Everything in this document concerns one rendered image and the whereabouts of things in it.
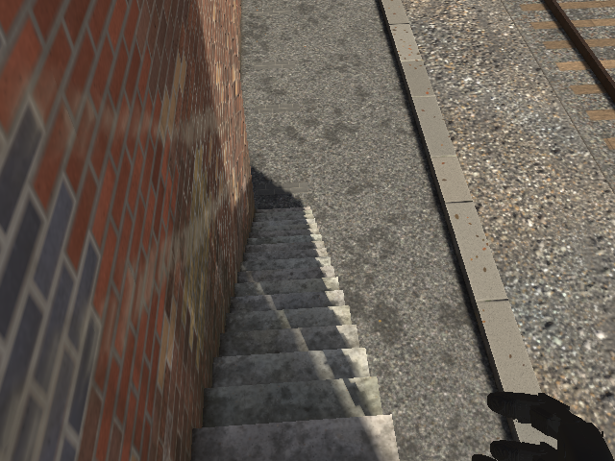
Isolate stairs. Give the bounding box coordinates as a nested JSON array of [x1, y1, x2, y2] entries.
[[190, 206, 400, 461]]

